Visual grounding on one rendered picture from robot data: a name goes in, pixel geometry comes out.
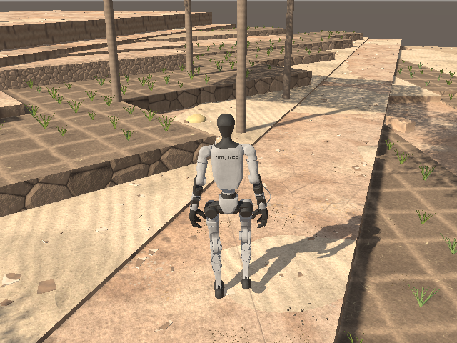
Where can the left robot forearm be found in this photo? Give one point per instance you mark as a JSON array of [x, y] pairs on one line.
[[196, 195]]

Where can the robot left hand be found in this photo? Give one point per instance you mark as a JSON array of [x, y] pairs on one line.
[[193, 218]]

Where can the right robot upper arm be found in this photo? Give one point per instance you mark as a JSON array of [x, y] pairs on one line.
[[252, 162]]

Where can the robot right hand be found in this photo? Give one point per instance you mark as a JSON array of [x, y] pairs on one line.
[[263, 218]]

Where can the humanoid robot torso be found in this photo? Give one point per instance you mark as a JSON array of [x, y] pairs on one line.
[[227, 168]]

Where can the left robot upper arm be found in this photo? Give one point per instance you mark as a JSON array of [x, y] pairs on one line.
[[202, 162]]

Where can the right robot forearm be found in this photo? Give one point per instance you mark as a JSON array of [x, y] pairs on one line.
[[259, 194]]

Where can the left robot foot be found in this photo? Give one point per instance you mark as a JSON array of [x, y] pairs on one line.
[[219, 293]]

